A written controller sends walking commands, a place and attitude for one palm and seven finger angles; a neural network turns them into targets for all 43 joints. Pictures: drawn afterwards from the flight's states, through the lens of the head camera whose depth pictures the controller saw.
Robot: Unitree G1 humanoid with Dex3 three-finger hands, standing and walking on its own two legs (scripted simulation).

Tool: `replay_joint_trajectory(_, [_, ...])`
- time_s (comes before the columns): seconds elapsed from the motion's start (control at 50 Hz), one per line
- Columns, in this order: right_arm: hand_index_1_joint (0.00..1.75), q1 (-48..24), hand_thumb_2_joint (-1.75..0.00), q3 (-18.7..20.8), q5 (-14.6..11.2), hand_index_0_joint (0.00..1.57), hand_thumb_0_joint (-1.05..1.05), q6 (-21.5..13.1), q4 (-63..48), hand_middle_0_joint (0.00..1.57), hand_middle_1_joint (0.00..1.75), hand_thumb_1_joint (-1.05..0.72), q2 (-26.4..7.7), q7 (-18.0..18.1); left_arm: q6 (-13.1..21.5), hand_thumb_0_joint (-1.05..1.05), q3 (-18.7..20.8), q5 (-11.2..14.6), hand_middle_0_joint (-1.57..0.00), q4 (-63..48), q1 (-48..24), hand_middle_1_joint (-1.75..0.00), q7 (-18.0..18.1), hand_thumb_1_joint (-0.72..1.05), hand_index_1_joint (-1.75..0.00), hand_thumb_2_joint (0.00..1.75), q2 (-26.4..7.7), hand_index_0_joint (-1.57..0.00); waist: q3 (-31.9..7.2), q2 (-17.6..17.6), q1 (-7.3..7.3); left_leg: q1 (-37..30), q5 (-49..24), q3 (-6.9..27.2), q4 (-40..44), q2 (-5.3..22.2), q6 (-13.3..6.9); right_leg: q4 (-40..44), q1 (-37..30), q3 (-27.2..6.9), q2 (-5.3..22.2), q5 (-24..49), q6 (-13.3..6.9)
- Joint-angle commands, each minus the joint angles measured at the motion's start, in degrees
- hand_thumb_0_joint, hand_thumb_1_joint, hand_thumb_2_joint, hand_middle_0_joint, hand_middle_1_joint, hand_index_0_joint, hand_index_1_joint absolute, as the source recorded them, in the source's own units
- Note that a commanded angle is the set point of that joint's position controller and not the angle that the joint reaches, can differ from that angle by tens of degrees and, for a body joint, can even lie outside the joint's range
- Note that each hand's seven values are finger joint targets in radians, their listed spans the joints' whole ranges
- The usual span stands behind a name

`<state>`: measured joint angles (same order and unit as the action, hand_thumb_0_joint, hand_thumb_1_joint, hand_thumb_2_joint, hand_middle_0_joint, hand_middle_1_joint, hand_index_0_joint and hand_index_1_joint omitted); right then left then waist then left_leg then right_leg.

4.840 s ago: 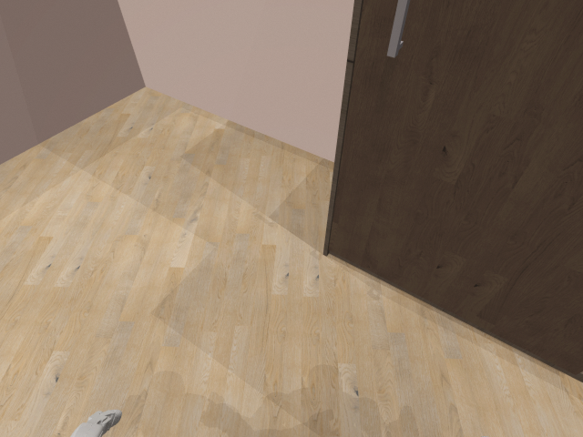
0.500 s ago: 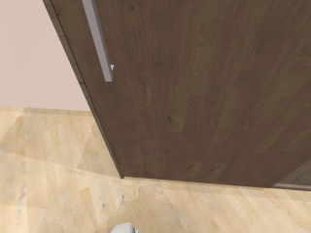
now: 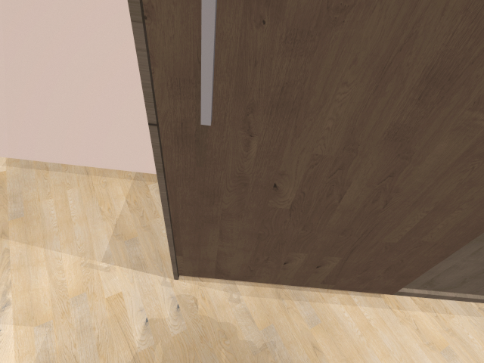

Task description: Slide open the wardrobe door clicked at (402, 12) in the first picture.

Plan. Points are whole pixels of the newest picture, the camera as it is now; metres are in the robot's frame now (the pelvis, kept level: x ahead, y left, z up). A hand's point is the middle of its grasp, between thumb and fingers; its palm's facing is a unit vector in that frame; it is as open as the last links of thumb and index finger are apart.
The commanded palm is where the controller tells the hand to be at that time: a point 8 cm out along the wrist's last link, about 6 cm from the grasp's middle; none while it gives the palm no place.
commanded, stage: come to a stop and stand still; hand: left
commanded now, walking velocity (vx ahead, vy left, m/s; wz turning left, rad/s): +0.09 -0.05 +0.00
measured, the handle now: (209, 52) +0.51 +0.11 +0.25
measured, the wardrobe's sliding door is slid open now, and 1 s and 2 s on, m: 0.00 0.00 0.00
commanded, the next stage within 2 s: look again from close up in 1.56 s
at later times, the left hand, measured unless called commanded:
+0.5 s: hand out of the picture -0.11 +0.08 -0.15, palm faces +0.13 -0.97 -0.22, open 7.4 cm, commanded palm none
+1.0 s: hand out of the picture -0.07 +0.13 -0.19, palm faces +0.09 -0.99 -0.13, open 7.4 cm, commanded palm none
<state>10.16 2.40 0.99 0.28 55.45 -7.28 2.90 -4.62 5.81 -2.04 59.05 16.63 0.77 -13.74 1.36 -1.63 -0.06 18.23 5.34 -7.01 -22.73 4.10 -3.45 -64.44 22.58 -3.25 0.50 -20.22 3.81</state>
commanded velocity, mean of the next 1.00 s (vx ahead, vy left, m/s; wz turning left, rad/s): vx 0.05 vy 0.04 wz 0.00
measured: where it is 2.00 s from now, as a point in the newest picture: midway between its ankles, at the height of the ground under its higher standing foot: outside the picture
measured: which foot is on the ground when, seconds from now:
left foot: down 0.00-0.24, up 0.26-0.78, down 0.80-1.00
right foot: up 0.00-0.22, down 0.24-1.00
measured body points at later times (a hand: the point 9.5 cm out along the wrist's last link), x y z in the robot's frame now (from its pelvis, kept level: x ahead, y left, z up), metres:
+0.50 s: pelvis -0.06 -0.07 +0.01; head -0.07 -0.12 +0.45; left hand -0.11 +0.13 -0.13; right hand -0.11 -0.29 -0.18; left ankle -0.06 +0.09 -0.66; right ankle -0.09 -0.14 -0.75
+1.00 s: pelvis -0.02 -0.01 -0.01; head +0.01 +0.01 +0.44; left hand -0.07 +0.19 -0.18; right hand +0.07 -0.22 -0.16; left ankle -0.03 +0.10 -0.75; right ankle -0.09 -0.14 -0.74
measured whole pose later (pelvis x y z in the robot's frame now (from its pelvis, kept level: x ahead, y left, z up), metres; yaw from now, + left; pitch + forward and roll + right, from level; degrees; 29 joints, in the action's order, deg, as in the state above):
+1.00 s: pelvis -0.02 -0.01 -0.01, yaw +1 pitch +0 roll +0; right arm 6.7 1.0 0.3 -0.6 62.2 -6.2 3.3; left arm -0.9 1.0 -1.2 66.8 19.1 2.3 -6.5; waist 2.7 -2.9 2.4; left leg 12.5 15.8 -7.2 -28.4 2.4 -0.2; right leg -27.2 5.7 5.1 3.6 -20.8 1.7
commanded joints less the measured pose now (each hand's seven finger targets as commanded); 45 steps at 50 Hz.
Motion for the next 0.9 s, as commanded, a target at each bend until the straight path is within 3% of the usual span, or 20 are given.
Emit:
replay_joint_trajectory(0.0, [0.30, 6.52, -0.90, 2.89, 0.60, 0.20, 0.00, -0.17, 0.18, 0.20, 0.30, -0.90, -11.70, -0.07, 0.42, 0.00, -0.05, 0.28, -0.20, -1.87, 3.41, -0.30, -0.64, 0.90, -0.30, 0.90, -1.53, -0.20, -3.05, 12.30, -1.74, -8.09, 20.46, 15.63, 15.28, 13.26, 0.37, 7.64, 2.06, 2.43, 1.47, -1.67, -0.65])
replay_joint_trajectory(0.1, [0.30, 6.04, -0.90, 3.57, 1.38, 0.20, 0.00, 0.75, 1.40, 0.20, 0.30, -0.90, -13.21, -1.08, 0.48, 0.00, -1.40, 0.91, -0.20, 0.04, 7.27, -0.30, -0.63, 0.90, -0.30, 0.90, 0.68, -0.20, -2.02, 15.91, -0.96, -2.40, 29.83, 14.03, 20.34, 11.09, 1.10, 22.23, -8.69, 9.84, -0.80, -8.88, -2.99])
replay_joint_trajectory(0.16, [0.30, 5.08, -0.90, 3.46, 1.40, 0.20, 0.00, 1.24, 2.66, 0.20, 0.30, -0.90, -12.07, -1.55, 1.54, 0.00, -2.02, 1.51, -0.20, 3.09, 14.60, -0.30, -0.16, 0.90, -0.30, 0.90, 2.27, -0.20, -1.78, 14.15, 2.23, 2.36, 29.32, 10.02, 19.56, 7.81, 3.17, 38.97, -20.01, 12.65, -2.61, -4.30, -4.73])
replay_joint_trajectory(0.18, [0.30, 4.89, -0.90, 3.17, 1.06, 0.20, 0.00, 1.62, 2.97, 0.20, 0.30, -0.90, -10.63, -1.60, 1.85, 0.00, -1.88, 1.33, -0.20, 4.56, 18.69, -0.30, 0.09, 0.90, -0.30, 0.90, 1.40, -0.20, -1.54, 9.91, 3.89, 6.31, 29.77, 6.84, 15.58, 4.89, 5.07, 46.82, -25.86, 12.29, -1.91, -0.35, -4.93])
replay_joint_trajectory(0.2, [0.30, 5.39, -0.90, 2.55, 0.21, 0.20, 0.00, 1.93, 2.94, 0.20, 0.30, -0.90, -6.73, -1.79, 2.31, 0.00, -1.51, 0.41, -0.20, 4.89, 19.95, -0.30, 0.71, 0.90, -0.30, 0.90, -1.51, -0.20, 0.27, -1.30, 4.38, 10.52, 27.22, 1.81, 3.04, -0.19, 7.13, 56.61, -25.32, 3.84, 5.84, -6.96, -6.46])
replay_joint_trajectory(0.22, [0.30, 6.10, -0.90, 1.89, -0.18, 0.20, 0.00, 2.23, 2.44, 0.20, 0.30, -0.90, -2.09, -1.65, 2.79, 0.00, -1.76, -0.10, -0.20, 3.00, 13.74, -0.30, 1.22, 0.90, -0.30, 0.90, -5.25, -0.20, 6.06, -15.57, 2.16, 15.98, 22.44, 0.63, -13.92, -4.46, 7.40, 64.68, -14.64, -13.96, 19.48, -23.92, -10.19])
replay_joint_trajectory(0.24, [0.30, 5.55, -0.90, 2.34, 0.79, 0.20, 0.00, 2.85, 2.01, 0.20, 0.30, -0.90, -4.86, -1.84, 2.74, 0.00, -2.20, 0.40, -0.20, 0.00, 6.39, -0.30, 1.48, 0.90, -0.30, 0.90, -5.47, -0.20, 11.37, -8.28, 0.66, 14.39, 19.02, 5.93, -22.75, -2.63, 6.12, 66.51, 0.03, -16.81, 24.02, -27.73, -10.89])
replay_joint_trajectory(0.26, [0.30, 7.82, -0.90, 2.52, 0.99, 0.20, 0.00, 3.42, 1.51, 0.20, 0.30, -0.90, -5.46, -2.60, 2.57, 0.00, -1.37, 0.28, -0.20, -2.06, 1.11, -0.30, 1.41, 0.90, -0.30, 0.90, -7.54, -0.20, 5.77, -5.16, -1.75, 9.60, 14.34, 6.86, -33.11, -4.24, 5.97, 66.35, 4.07, -13.51, 23.52, -20.77, -12.18])
replay_joint_trajectory(0.28, [0.30, 10.27, -0.90, 2.91, 1.19, 0.20, 0.00, 3.69, 4.05, 0.20, 0.30, -0.90, -5.41, -3.07, 4.54, 0.00, -1.28, 1.03, -0.20, -1.91, -2.24, -0.30, 1.51, 0.90, -0.30, 0.90, -5.76, -0.20, 7.16, -8.20, -2.79, 10.71, 10.59, 7.78, -36.60, -2.40, 6.04, 66.97, 4.88, -11.93, 20.46, -24.48, -9.28])
replay_joint_trajectory(0.3, [0.30, 12.72, -0.90, 3.14, 1.22, 0.20, 0.00, 3.53, 5.40, 0.20, 0.30, -0.90, -6.27, -3.43, 5.58, 0.00, -2.14, 1.26, -0.20, -1.60, -2.47, -0.30, 1.37, 0.90, -0.30, 0.90, -3.40, -0.20, 9.13, -7.31, -3.65, 12.38, 7.29, 7.39, -37.62, -2.12, 6.14, 64.83, 3.18, -6.73, 16.71, -18.75, -5.79])
replay_joint_trajectory(0.34, [0.30, 15.28, -0.90, 2.85, 1.10, 0.20, 0.00, 2.14, 5.93, 0.20, 0.30, -0.90, -5.28, -3.89, 6.92, 0.00, -3.11, 1.43, -0.20, 0.73, 2.85, -0.30, 1.04, 0.90, -0.30, 0.90, -0.23, -0.20, 8.68, -5.07, -2.43, 16.27, 1.99, 5.38, -37.59, -1.87, 6.38, 60.05, -7.27, -0.20, 12.69, -4.33, -3.53])
replay_joint_trajectory(0.4, [0.30, 11.93, -0.90, 2.43, 1.23, 0.20, 0.00, 1.29, 5.15, 0.20, 0.30, -0.90, -5.46, -3.63, 7.69, 0.00, -3.42, 1.36, -0.20, 3.87, 12.26, -0.30, 1.28, 0.90, -0.30, 0.90, 1.27, -0.20, 6.57, -6.46, 1.75, 21.09, 3.44, 4.66, -35.72, -0.98, 7.35, 56.65, -19.88, -1.28, 14.78, 5.07, -4.90])
replay_joint_trajectory(0.44, [0.30, 9.51, -0.90, 2.37, 1.15, 0.20, 0.00, 1.17, 4.32, 0.20, 0.30, -0.90, -5.70, -3.48, 7.81, 0.00, -3.36, 1.20, -0.20, 5.14, 15.31, -0.30, 1.41, 0.90, -0.30, 0.90, 1.48, -0.20, 6.54, -6.58, 3.32, 22.31, 4.80, 5.17, -34.92, -0.50, 7.59, 55.96, -22.64, -3.28, 16.54, 7.53, -5.76])
replay_joint_trajectory(0.6, [0.30, 5.61, -0.90, 0.99, 0.37, 0.20, 0.00, 1.20, 4.42, 0.20, 0.30, -0.90, -3.18, -2.79, 7.64, 0.00, -3.84, 0.55, -0.20, 6.05, 14.74, -0.30, 1.45, 0.90, -0.30, 0.90, 3.56, -0.20, 6.73, -7.89, 2.46, 13.24, 9.87, 4.54, -24.25, 0.72, 7.19, 53.72, -16.75, -2.59, 15.89, 13.41, -10.25])
replay_joint_trajectory(0.7, [0.30, 2.96, -0.90, -0.38, -0.48, 0.20, 0.00, -0.15, 4.73, 0.20, 0.30, -0.90, -1.38, -2.16, 7.22, 0.00, -3.81, 0.35, -0.20, 7.37, 12.92, -0.30, 1.50, 0.90, -0.30, 0.90, 2.83, -0.20, 3.72, -8.77, 2.60, 1.45, 11.02, 1.74, -10.93, -1.35, 6.02, 47.65, -14.65, 1.03, 13.88, 30.09, -9.96])
replay_joint_trajectory(0.74, [0.30, 5.52, -0.90, -0.65, -0.61, 0.20, 0.00, -0.81, 6.30, 0.20, 0.30, -0.90, -1.29, -1.66, 6.92, 0.00, -3.95, 0.68, -0.20, 7.97, 11.23, -0.30, 1.64, 0.90, -0.30, 0.90, 3.35, -0.20, 2.76, -9.35, 0.93, -6.81, 3.15, 0.95, -2.00, -1.35, 5.52, 43.95, -11.64, 3.13, 11.58, 29.40, -7.74])
replay_joint_trajectory(0.76, [0.30, 7.11, -0.90, -0.72, -0.53, 0.20, 0.00, -1.40, 7.01, 0.20, 0.30, -0.90, -2.69, -1.34, 6.77, 0.00, -4.15, 0.93, -0.20, 7.99, 11.25, -0.30, 1.67, 0.90, -0.30, 0.90, 4.09, -0.20, 1.24, -5.65, 0.52, -11.28, -2.46, 2.29, 0.89, -0.11, 4.84, 41.14, -10.59, 3.79, 9.65, 27.90, -6.30])
replay_joint_trajectory(0.8, [0.30, 8.68, -0.90, -0.07, -0.30, 0.20, 0.00, -2.18, 8.08, 0.20, 0.30, -0.90, -6.89, -0.64, 6.29, 0.00, -4.43, 1.01, -0.20, 8.28, 13.62, -0.30, 1.97, 0.90, -0.30, 0.90, 6.25, -0.20, -3.82, 3.72, 0.81, -18.82, -22.95, 5.88, -4.63, 7.12, 1.78, 39.49, -8.07, 5.34, 7.37, 16.89, -4.21])
replay_joint_trajectory(0.82, [0.30, 8.33, -0.90, -0.06, -0.31, 0.20, 0.00, -1.88, 8.18, 0.20, 0.30, -0.90, -7.41, -0.36, 5.90, 0.00, -4.66, 0.83, -0.20, 8.35, 13.49, -0.30, 2.17, 0.90, -0.30, 0.90, 6.61, -0.20, -2.68, 4.04, 0.63, -18.36, -24.63, 6.19, -5.03, 8.71, 0.87, 41.00, -7.54, 5.37, 6.44, 11.74, -3.60])
replay_joint_trajectory(0.88, [0.30, 5.83, -0.90, -0.53, -0.71, 0.20, 0.00, -1.27, 8.33, 0.20, 0.30, -0.90, -7.07, 0.52, 4.65, 0.00, -4.73, 1.26, -0.20, 8.64, 10.64, -0.30, 1.92, 0.90, -0.30, 0.90, 4.65, -0.20, -0.29, 9.20, 0.07, -15.32, -31.64, 7.01, -2.13, 8.60, 0.21, 40.23, -10.98, 7.25, 5.69, 12.14, -2.20])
